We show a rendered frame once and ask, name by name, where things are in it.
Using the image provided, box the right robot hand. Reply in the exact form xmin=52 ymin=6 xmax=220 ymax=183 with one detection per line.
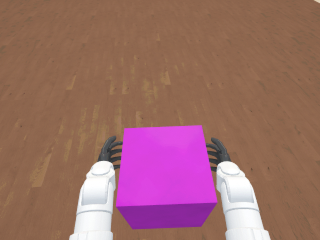
xmin=205 ymin=137 xmax=232 ymax=172

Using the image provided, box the right robot forearm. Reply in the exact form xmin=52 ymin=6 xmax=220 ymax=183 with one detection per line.
xmin=216 ymin=161 xmax=271 ymax=240

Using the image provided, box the left robot hand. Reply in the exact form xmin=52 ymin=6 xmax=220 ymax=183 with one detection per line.
xmin=97 ymin=135 xmax=123 ymax=170

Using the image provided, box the left robot forearm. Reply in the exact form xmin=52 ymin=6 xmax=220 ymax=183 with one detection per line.
xmin=69 ymin=161 xmax=116 ymax=240

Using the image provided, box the carton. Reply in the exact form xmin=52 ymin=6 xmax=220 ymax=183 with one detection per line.
xmin=116 ymin=125 xmax=218 ymax=230

